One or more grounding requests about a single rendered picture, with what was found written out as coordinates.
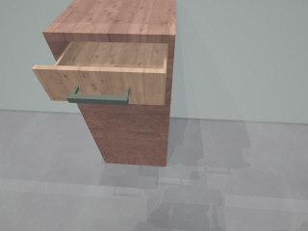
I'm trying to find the cabinet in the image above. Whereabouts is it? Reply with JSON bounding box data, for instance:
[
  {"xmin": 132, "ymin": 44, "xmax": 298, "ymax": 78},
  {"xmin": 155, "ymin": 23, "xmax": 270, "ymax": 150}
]
[{"xmin": 42, "ymin": 0, "xmax": 176, "ymax": 167}]

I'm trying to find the handle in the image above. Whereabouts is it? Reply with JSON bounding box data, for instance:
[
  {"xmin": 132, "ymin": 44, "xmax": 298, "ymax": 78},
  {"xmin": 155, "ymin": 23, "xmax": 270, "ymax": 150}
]
[{"xmin": 66, "ymin": 86, "xmax": 130, "ymax": 106}]

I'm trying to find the drawer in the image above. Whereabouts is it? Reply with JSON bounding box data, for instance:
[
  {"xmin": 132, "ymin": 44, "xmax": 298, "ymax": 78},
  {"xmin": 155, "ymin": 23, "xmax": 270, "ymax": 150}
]
[{"xmin": 32, "ymin": 41, "xmax": 168, "ymax": 106}]

